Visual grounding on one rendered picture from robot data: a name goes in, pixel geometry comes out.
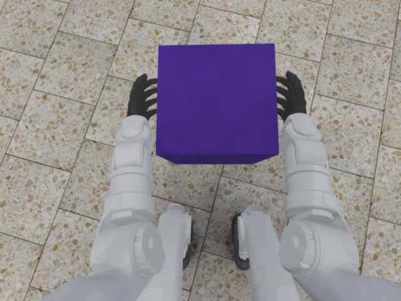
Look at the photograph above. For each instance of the right robot hand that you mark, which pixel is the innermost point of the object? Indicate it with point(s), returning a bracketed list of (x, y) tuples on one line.
[(295, 97)]

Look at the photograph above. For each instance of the right robot upper arm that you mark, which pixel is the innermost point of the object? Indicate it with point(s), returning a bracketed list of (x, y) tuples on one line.
[(324, 260)]

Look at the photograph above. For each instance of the carton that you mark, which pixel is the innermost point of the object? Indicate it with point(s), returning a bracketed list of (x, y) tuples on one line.
[(217, 104)]

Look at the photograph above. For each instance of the robot left forearm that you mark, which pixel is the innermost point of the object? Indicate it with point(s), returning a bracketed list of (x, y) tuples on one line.
[(130, 197)]

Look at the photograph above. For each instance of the robot right forearm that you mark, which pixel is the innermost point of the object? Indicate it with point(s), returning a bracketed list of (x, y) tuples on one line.
[(307, 173)]

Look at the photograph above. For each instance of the left robot upper arm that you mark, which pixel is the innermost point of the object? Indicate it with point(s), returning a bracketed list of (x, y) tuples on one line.
[(123, 261)]

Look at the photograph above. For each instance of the robot right foot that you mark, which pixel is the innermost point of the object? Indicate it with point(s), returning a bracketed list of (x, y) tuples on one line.
[(241, 263)]

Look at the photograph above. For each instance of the left robot hand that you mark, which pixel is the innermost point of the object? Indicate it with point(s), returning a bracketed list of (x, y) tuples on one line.
[(137, 104)]

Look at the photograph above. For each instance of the right robot shin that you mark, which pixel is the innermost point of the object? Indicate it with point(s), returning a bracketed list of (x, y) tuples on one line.
[(254, 207)]

